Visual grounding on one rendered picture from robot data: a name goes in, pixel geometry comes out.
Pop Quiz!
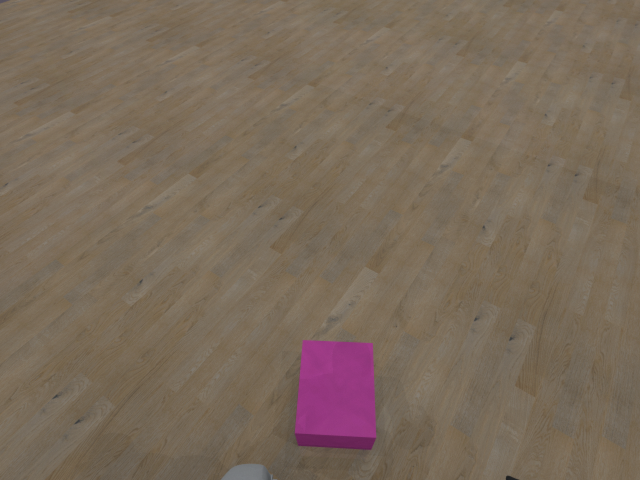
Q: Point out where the carton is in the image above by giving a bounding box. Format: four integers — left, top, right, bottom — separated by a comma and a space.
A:
295, 340, 376, 450

